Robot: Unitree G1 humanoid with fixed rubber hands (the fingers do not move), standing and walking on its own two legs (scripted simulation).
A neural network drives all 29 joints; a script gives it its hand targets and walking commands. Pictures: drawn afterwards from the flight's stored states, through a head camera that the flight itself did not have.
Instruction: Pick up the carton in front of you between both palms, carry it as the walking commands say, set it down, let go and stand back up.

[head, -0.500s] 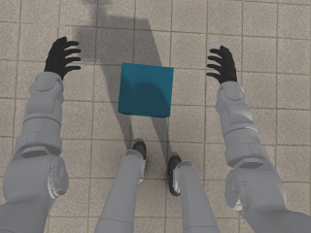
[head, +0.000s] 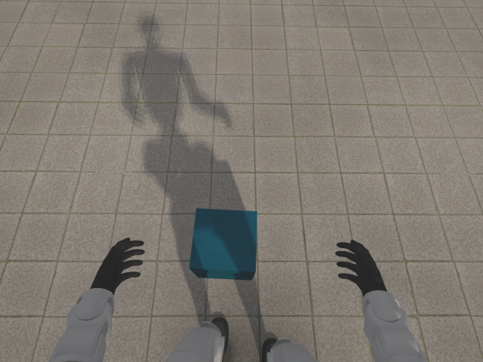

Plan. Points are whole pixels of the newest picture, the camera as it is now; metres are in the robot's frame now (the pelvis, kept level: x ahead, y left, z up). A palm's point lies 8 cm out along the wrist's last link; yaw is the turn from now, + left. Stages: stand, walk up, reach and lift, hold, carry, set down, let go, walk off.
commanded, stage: let go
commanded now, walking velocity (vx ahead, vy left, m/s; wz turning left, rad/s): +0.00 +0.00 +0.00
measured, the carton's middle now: (225, 246) +0.41 +0.07 -0.63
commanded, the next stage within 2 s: stand in 0.62 s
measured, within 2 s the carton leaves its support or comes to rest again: neither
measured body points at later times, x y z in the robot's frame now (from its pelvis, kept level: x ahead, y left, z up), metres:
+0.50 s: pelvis +0.02 -0.04 +0.02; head +0.03 -0.03 +0.47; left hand +0.19 +0.20 -0.06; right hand +0.19 -0.27 -0.06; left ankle +0.03 +0.09 -0.72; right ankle -0.03 -0.12 -0.72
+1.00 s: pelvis +0.04 -0.02 +0.01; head +0.04 +0.00 +0.46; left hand +0.19 +0.27 -0.08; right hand +0.17 -0.32 -0.07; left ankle +0.03 +0.09 -0.72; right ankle -0.03 -0.12 -0.72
